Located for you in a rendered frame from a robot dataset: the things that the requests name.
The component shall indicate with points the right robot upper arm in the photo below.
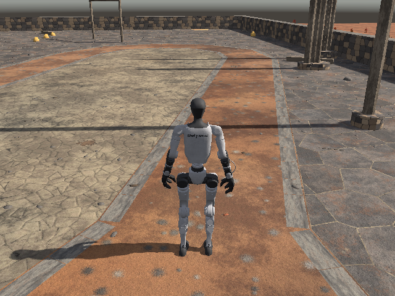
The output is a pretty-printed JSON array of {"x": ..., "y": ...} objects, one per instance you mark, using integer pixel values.
[{"x": 217, "y": 131}]

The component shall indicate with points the robot left hand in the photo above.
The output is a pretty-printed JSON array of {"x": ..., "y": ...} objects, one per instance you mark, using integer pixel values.
[{"x": 166, "y": 179}]

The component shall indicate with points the left robot upper arm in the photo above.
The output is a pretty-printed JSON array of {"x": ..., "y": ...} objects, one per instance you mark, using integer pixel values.
[{"x": 175, "y": 140}]

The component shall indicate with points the left robot forearm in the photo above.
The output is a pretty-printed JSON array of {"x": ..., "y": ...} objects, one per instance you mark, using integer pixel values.
[{"x": 168, "y": 164}]

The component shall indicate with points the robot right hand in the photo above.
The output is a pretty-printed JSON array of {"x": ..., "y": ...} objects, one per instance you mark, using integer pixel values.
[{"x": 230, "y": 184}]

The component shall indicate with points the robot foot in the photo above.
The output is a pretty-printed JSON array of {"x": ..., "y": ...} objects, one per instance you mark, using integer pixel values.
[
  {"x": 183, "y": 250},
  {"x": 208, "y": 250}
]

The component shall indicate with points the robot right foot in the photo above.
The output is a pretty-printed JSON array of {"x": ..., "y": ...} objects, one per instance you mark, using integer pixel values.
[{"x": 208, "y": 250}]

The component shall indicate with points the robot left foot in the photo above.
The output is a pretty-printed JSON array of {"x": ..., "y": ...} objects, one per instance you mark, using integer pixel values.
[{"x": 183, "y": 250}]

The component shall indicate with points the right robot forearm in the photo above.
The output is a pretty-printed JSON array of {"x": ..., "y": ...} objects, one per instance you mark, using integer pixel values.
[{"x": 226, "y": 166}]

